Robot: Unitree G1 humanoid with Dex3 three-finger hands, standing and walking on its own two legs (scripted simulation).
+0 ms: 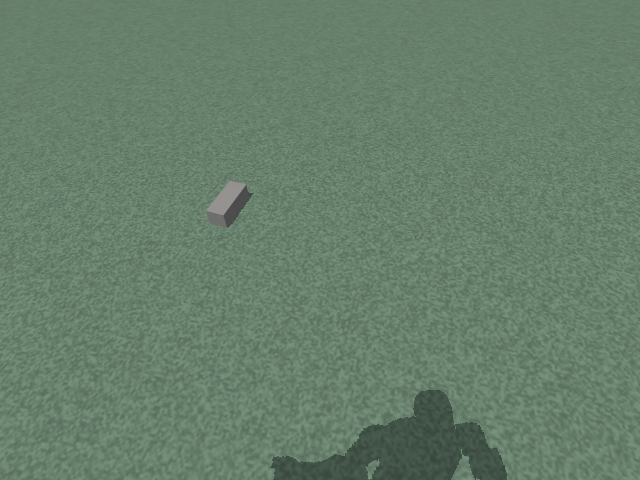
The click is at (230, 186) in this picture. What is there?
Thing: lying carton
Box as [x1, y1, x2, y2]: [206, 181, 248, 227]
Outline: 245,184 232,181 228,182 206,210 210,223 225,227 229,224 248,197
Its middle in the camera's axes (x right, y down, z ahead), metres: -0.42 -0.21 +1.80
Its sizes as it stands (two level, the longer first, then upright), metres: 0.216 0.088 0.078
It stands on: the floor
